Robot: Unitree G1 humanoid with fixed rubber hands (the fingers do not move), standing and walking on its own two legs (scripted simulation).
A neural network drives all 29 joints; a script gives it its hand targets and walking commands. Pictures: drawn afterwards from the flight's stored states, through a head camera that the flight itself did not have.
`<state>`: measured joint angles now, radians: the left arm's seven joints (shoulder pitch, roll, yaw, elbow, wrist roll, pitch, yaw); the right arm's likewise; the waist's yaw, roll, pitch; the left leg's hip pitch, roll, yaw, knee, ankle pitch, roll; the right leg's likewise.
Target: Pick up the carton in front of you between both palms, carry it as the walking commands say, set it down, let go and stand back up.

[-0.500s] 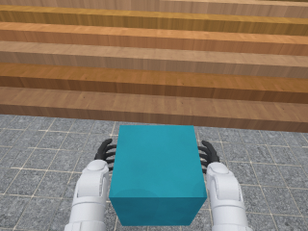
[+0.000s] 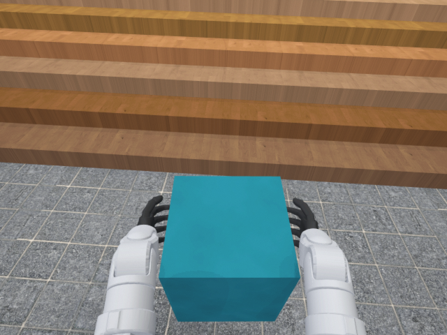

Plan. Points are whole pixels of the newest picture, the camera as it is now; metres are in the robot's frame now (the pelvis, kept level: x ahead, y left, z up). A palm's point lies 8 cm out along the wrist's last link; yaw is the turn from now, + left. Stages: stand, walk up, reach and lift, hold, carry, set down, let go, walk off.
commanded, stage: hold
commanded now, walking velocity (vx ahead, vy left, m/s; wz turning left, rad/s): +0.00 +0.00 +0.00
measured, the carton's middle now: (226, 252) +0.30 +0.00 -0.02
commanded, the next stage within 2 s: carry in 0.12 s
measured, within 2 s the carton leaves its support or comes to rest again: neither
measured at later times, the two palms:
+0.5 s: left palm (153, 187) +0.39 +0.15 +0.08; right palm (299, 195) +0.37 -0.14 +0.08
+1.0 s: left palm (162, 115) +0.65 +0.18 +0.09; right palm (271, 120) +0.63 -0.12 +0.09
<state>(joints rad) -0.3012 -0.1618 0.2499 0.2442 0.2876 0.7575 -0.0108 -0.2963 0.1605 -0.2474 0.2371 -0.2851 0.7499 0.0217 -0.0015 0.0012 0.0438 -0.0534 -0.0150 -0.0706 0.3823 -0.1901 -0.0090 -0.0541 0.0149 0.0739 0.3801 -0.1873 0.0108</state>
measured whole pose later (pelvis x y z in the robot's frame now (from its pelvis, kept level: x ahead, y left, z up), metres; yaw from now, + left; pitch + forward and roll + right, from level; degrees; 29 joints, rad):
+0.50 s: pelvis +0.10 +0.01 -0.01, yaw -1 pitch +4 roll -2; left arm -0.22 -0.09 0.12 -0.12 0.10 1.09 0.07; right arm -0.19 0.13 -0.11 -0.18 -0.14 1.09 -0.09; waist 0.00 0.04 -0.17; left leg -0.21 0.05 0.01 0.55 -0.41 -0.01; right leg -0.29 0.00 -0.12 0.50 -0.28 -0.01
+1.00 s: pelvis +0.37 +0.05 +0.00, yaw -2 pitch +6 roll -1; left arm -0.19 -0.14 0.11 -0.34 0.11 1.24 0.10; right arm -0.17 0.13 -0.13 -0.35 -0.10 1.22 -0.09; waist -0.03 0.01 -0.11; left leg -0.16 0.03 0.22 0.33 -0.27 0.06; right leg -0.61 -0.09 -0.11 0.94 -0.23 0.00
